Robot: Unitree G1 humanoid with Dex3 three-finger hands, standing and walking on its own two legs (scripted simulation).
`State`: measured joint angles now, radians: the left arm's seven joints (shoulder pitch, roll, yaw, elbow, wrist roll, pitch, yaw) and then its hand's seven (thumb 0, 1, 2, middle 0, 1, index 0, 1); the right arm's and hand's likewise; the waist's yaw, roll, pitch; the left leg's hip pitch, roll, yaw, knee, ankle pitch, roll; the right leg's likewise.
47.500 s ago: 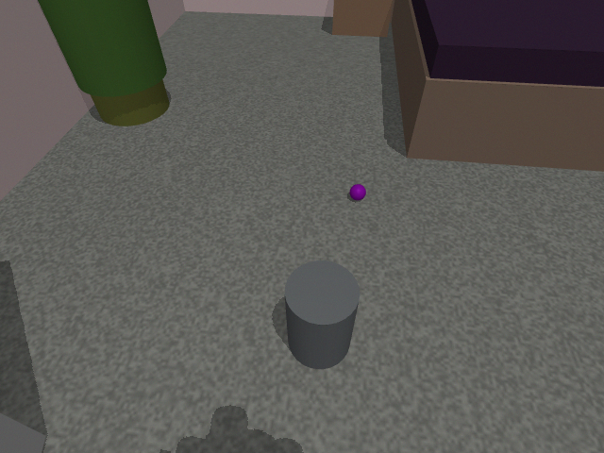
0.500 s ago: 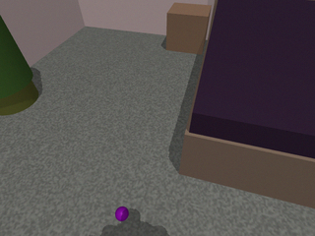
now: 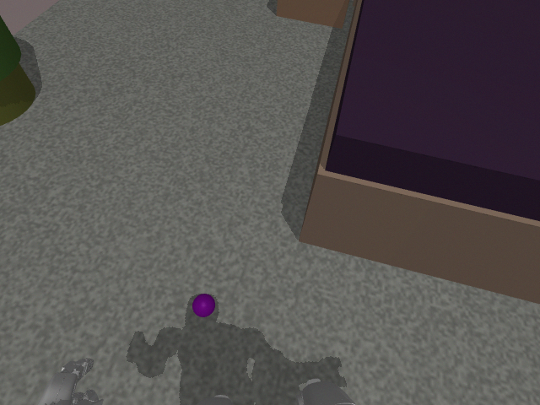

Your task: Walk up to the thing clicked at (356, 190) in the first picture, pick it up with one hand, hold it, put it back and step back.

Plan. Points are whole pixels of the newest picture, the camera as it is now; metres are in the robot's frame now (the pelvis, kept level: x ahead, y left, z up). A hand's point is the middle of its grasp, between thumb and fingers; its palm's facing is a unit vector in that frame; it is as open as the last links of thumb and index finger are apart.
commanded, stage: step back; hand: left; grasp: from above
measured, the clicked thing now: (203, 305) +0.47 +0.20 -0.72
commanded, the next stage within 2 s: none
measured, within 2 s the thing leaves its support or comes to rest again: neither
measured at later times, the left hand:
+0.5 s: hand out of the picture +0.00 +0.24 -0.13, palm faces -0.07 -0.91 -0.41, open 7.4 cm
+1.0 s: hand out of the picture -0.15 +0.27 -0.15, palm faces -0.07 -0.92 -0.38, open 7.4 cm
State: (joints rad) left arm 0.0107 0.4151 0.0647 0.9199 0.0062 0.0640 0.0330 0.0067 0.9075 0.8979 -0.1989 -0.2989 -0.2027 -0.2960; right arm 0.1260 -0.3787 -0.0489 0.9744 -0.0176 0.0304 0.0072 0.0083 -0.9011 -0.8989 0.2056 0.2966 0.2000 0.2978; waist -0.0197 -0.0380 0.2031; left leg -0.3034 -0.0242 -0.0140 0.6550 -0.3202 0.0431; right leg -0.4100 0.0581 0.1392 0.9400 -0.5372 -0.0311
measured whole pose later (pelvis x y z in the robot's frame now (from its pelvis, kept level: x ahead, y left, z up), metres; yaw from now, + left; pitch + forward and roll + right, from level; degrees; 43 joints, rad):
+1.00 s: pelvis -0.25 +0.00 +0.00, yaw -5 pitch -2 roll -1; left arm 0.19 0.41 0.08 0.83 0.02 0.07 0.01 0.01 0.91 0.90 -0.20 -0.30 -0.20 -0.30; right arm 0.10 -0.36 -0.03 0.81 -0.03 0.02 -0.02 0.01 -0.90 -0.90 0.21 0.30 0.20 0.30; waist 0.02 -0.03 0.19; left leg -0.36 0.04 0.03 0.60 -0.20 0.03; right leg -0.34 0.06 0.12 1.02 -0.51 0.03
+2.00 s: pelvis -0.59 -0.04 +0.00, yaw -1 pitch -2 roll +1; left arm 0.23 0.37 0.07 0.91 0.05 0.02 0.00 0.01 0.90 0.90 -0.20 -0.30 -0.21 -0.30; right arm 0.21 -0.41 -0.05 0.92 -0.02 0.05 0.00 0.01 -0.90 -0.90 0.21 0.30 0.20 0.30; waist 0.03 0.04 0.10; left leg -0.41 -0.06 -0.09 0.97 -0.46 -0.02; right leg -0.27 -0.02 -0.01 0.64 -0.33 -0.02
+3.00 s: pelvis -0.55 -0.02 +0.02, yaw +0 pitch -2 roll +0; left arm 0.08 0.37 0.01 1.08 0.01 -0.02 0.00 0.01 0.91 0.90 -0.20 -0.30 -0.20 -0.30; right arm 0.01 -0.32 -0.01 1.09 -0.01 -0.01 0.00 0.01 -0.90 -0.90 0.21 0.30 0.20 0.30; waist 0.02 0.00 0.07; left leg -0.18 0.01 0.02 0.44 -0.22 0.00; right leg -0.11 -0.03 0.00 0.41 -0.25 0.03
